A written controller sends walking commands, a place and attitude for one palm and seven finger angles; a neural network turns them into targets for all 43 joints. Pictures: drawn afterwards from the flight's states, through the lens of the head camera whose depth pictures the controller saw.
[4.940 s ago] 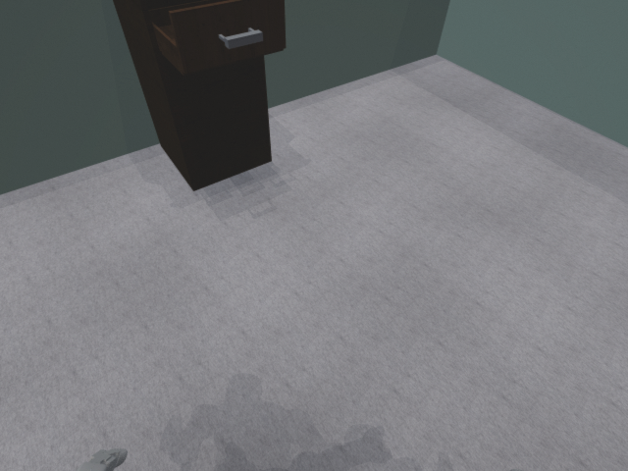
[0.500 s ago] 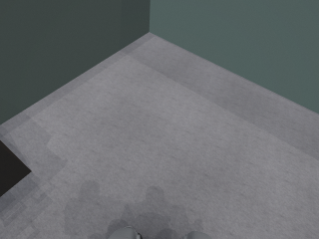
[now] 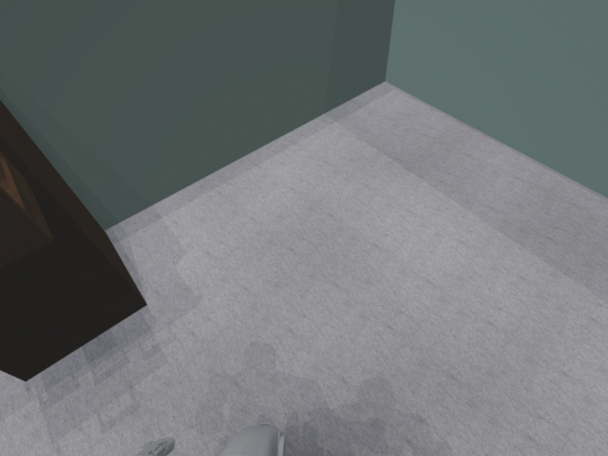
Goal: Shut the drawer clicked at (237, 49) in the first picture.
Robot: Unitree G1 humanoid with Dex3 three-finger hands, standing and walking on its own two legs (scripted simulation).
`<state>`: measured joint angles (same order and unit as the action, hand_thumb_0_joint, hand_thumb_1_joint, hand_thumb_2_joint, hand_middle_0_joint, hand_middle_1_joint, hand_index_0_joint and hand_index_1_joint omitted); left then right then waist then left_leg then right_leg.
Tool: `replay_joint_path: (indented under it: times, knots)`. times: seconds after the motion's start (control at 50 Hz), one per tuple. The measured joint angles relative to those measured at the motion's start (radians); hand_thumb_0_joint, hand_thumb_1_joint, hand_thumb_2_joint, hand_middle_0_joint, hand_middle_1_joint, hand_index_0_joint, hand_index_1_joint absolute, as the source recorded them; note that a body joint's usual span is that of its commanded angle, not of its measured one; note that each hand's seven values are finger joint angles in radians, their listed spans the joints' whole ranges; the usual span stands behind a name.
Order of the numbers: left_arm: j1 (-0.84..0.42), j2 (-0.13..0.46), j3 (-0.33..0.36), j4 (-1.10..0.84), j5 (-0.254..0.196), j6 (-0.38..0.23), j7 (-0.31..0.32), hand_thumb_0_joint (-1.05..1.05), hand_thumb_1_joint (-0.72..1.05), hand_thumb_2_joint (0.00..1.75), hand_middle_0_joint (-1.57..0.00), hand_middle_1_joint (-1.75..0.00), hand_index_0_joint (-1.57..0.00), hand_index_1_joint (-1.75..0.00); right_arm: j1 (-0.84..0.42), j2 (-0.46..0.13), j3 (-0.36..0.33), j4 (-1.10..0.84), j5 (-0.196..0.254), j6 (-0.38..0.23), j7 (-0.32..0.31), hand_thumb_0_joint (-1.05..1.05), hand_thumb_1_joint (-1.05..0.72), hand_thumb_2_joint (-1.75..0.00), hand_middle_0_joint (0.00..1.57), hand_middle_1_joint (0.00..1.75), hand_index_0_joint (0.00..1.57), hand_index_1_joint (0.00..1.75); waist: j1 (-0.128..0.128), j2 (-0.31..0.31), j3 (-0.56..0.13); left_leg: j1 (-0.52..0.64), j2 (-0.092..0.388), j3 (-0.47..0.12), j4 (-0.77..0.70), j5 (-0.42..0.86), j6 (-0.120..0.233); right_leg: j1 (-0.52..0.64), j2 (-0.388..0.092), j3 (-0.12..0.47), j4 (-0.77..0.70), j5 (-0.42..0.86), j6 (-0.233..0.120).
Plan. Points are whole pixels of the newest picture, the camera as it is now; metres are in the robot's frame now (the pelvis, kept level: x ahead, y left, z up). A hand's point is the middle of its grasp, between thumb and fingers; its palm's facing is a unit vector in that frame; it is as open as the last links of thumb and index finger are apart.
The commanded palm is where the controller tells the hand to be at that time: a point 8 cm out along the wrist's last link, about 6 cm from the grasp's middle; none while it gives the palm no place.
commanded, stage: turn to face it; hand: left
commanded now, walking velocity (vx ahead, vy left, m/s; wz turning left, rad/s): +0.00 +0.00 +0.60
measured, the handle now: out of the picture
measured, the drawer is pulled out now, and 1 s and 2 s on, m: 0.22 0.22 0.22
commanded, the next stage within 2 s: take the last steps up to it in 0.90 s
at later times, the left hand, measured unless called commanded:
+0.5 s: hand out of the picture +0.03 +0.27 -0.16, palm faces +0.32 -0.91 -0.27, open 7.4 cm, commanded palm none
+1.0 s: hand out of the picture -0.02 +0.18 -0.15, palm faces +0.53 -0.80 -0.28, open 7.4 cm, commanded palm none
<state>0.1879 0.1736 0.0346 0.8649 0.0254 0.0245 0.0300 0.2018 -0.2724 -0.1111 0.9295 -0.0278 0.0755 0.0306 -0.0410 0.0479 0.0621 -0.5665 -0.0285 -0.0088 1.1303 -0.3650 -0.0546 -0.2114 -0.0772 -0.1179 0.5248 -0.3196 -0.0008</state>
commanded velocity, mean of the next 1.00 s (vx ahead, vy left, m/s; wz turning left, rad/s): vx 0.01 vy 0.00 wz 0.46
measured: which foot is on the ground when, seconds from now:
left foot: up 0.00-0.24, down 0.26-0.68, up 0.70-1.00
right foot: down 0.00-0.26, up 0.28-0.66, down 0.68-1.00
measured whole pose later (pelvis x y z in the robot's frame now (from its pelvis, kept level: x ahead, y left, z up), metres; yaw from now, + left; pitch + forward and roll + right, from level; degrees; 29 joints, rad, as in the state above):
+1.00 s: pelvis +0.04 -0.02 +0.00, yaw +33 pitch -1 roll +2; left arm 0.25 0.17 0.02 0.90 0.03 0.01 0.03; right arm 0.19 -0.26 -0.07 0.98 -0.02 0.09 0.02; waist -0.01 0.03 0.08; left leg -0.42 0.03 -0.01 1.04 -0.40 -0.07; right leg -0.20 -0.09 -0.19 0.50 -0.29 -0.03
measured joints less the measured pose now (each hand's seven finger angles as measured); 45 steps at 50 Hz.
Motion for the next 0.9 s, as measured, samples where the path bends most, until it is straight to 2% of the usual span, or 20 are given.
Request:
replay_joint_path:
  times: [0.06,0.12,0.22,0.26,0.28,0.32,0.36,0.4,0.46,0.56,0.64,0.68,0.7,0.72,0.76,0.82,0.9]
  knots:
    - [0.015,-0.002,-0.005,0.010,0.001,-0.005,-0.001,0.00,0.91,0.89,-0.20,-0.30,-0.20,-0.30,-0.002,0.000,0.006,-0.001,0.003,0.001,0.002,0.01,-0.91,-0.90,0.20,0.30,0.19,0.30,-0.001,-0.021,0.015,0.029,0.037,0.023,-0.008,-0.006,-0.021,0.022,-0.026,-0.037,-0.013,-0.002,0.001]
    - [0.028,-0.001,-0.008,0.013,0.004,-0.010,-0.005,0.00,0.90,0.89,-0.20,-0.30,-0.21,-0.30,-0.019,0.003,0.015,0.004,0.005,0.008,0.004,0.01,-0.91,-0.90,0.20,0.30,0.19,0.30,0.012,-0.038,0.034,0.085,0.062,0.041,-0.115,-0.031,-0.027,0.028,-0.050,-0.073,-0.002,-0.015,0.007]
    - [0.049,0.024,0.001,0.024,0.007,-0.002,-0.011,0.00,0.90,0.89,-0.20,-0.30,-0.21,-0.30,-0.068,0.011,0.033,-0.005,0.010,0.003,0.006,0.01,-0.91,-0.90,0.20,0.30,0.19,0.30,0.044,-0.063,0.059,0.198,0.069,0.089,-0.354,-0.042,-0.009,0.011,-0.089,-0.130,0.064,-0.059,0.031]
    - [0.065,0.044,0.010,0.030,0.002,0.004,-0.013,0.00,0.90,0.89,-0.20,-0.30,-0.21,-0.30,-0.081,0.014,0.041,-0.020,0.009,-0.012,0.007,0.01,-0.91,-0.90,0.20,0.30,0.19,0.30,0.050,-0.075,0.057,0.264,0.060,0.110,-0.498,0.042,0.010,-0.010,-0.110,-0.150,0.124,-0.094,0.048]
    - [0.068,0.058,0.017,0.036,-0.003,0.010,-0.014,0.00,0.90,0.89,-0.20,-0.30,-0.21,-0.30,-0.089,0.018,0.042,-0.027,0.007,-0.024,0.007,0.01,-0.91,-0.90,0.20,0.30,0.19,0.30,0.052,-0.090,0.056,0.271,0.046,0.113,-0.522,0.029,0.049,-0.042,-0.127,-0.136,0.191,-0.110,0.056]
    - [0.055,0.083,0.028,0.050,-0.008,0.034,-0.011,0.01,0.90,0.89,-0.20,-0.30,-0.21,-0.30,-0.103,0.030,0.048,-0.038,0.012,-0.044,0.003,0.01,-0.91,-0.90,0.20,0.30,0.19,0.30,0.059,-0.109,0.068,0.258,0.033,0.102,-0.492,0.013,0.082,-0.128,-0.111,-0.041,0.387,-0.220,0.076]
    - [0.042,0.097,0.037,0.059,-0.007,0.051,-0.007,0.01,0.91,0.89,-0.20,-0.30,-0.20,-0.30,-0.102,0.038,0.055,-0.044,0.011,-0.055,-0.006,0.01,-0.91,-0.90,0.20,0.30,0.20,0.30,0.059,-0.103,0.065,0.269,0.035,0.081,-0.510,0.024,0.086,-0.198,-0.078,0.014,0.536,-0.238,0.088]
    - [0.027,0.104,0.042,0.059,-0.009,0.053,-0.009,0.01,0.91,0.89,-0.20,-0.29,-0.20,-0.30,-0.095,0.041,0.059,-0.046,0.009,-0.056,-0.016,0.00,-0.90,-0.90,0.20,0.30,0.20,0.30,0.055,-0.091,0.057,0.288,0.036,0.056,-0.550,0.050,0.082,-0.245,-0.058,0.044,0.604,-0.196,0.097]
    - [0.002,0.106,0.043,0.039,-0.010,0.046,-0.016,0.01,0.91,0.89,-0.20,-0.29,-0.20,-0.30,-0.081,0.042,0.062,-0.041,0.006,-0.052,-0.019,0.00,-0.90,-0.90,0.21,0.30,0.20,0.30,0.049,-0.076,0.045,0.312,0.031,0.021,-0.602,0.079,0.081,-0.273,-0.042,0.075,0.583,-0.135,0.105]
    - [-0.045,0.095,0.037,0.004,-0.011,0.038,-0.017,0.01,0.91,0.89,-0.20,-0.29,-0.20,-0.30,-0.056,0.041,0.062,-0.032,0.002,-0.044,-0.016,0.00,-0.90,-0.90,0.21,0.30,0.20,0.30,0.035,-0.061,0.029,0.323,0.011,-0.034,-0.631,0.100,0.071,-0.248,-0.017,0.102,0.437,-0.111,0.109]
    - [-0.068,0.074,0.024,-0.017,-0.016,0.025,-0.016,0.01,0.91,0.89,-0.20,-0.29,-0.20,-0.30,-0.037,0.035,0.055,-0.028,0.000,-0.035,-0.015,0.01,-0.90,-0.90,0.21,0.30,0.20,0.30,0.017,-0.039,0.020,0.309,-0.003,-0.077,-0.605,0.091,0.051,-0.173,0.021,0.097,0.258,-0.095,0.100]
    - [-0.064,0.065,0.016,-0.030,-0.017,0.010,-0.017,0.00,0.91,0.89,-0.20,-0.29,-0.20,-0.30,-0.024,0.029,0.050,-0.026,0.003,-0.030,-0.015,0.01,-0.90,-0.90,0.21,0.30,0.20,0.30,0.014,-0.029,0.011,0.289,-0.013,-0.094,-0.564,0.071,0.035,-0.103,0.035,0.084,0.104,-0.001,0.094]
    - [-0.063,0.054,0.011,-0.030,-0.013,-0.002,-0.015,0.00,0.91,0.89,-0.20,-0.29,-0.20,-0.30,-0.022,0.021,0.044,-0.024,0.008,-0.027,-0.015,0.01,-0.90,-0.90,0.21,0.30,0.20,0.30,0.013,-0.011,0.012,0.269,-0.010,-0.101,-0.517,0.054,0.033,-0.090,0.044,0.069,0.079,0.023,0.051]
    - [-0.060,0.043,0.003,-0.030,-0.008,-0.009,-0.014,0.00,0.91,0.89,-0.20,-0.29,-0.20,-0.30,-0.020,0.013,0.038,-0.020,0.010,-0.023,-0.017,0.01,-0.90,-0.90,0.21,0.30,0.20,0.30,0.009,0.004,0.014,0.237,-0.013,-0.101,-0.433,-0.021,0.029,-0.088,0.043,0.052,0.091,0.016,0.016]
    - [-0.045,0.026,-0.012,-0.031,-0.004,-0.014,-0.013,0.00,0.91,0.89,-0.20,-0.29,-0.20,-0.30,-0.011,0.004,0.028,-0.013,0.009,-0.011,-0.018,0.01,-0.90,-0.90,0.21,0.30,0.20,0.30,0.005,0.013,0.011,0.167,-0.028,-0.082,-0.220,-0.113,0.025,-0.074,0.025,0.025,0.096,-0.004,-0.021]
    - [-0.012,0.008,-0.016,-0.021,-0.005,-0.010,-0.008,0.00,0.91,0.89,-0.20,-0.30,-0.20,-0.30,-0.003,-0.002,0.022,0.005,0.004,-0.001,-0.009,0.01,-0.90,-0.90,0.20,0.30,0.20,0.30,0.011,0.012,0.003,0.102,-0.012,-0.042,0.002,-0.062,0.013,-0.034,0.007,0.001,0.045,0.008,-0.026]
    - [0.025,-0.001,-0.018,0.005,-0.005,-0.012,-0.006,0.00,0.90,0.89,-0.20,-0.30,-0.20,-0.30,0.004,0.003,0.025,0.024,0.004,0.003,-0.004,0.01,-0.91,-0.90,0.20,0.30,0.19,0.30,0.013,0.002,0.001,0.086,0.027,-0.028,0.064,0.016,-0.008,-0.001,-0.004,-0.037,-0.009,0.030,-0.029]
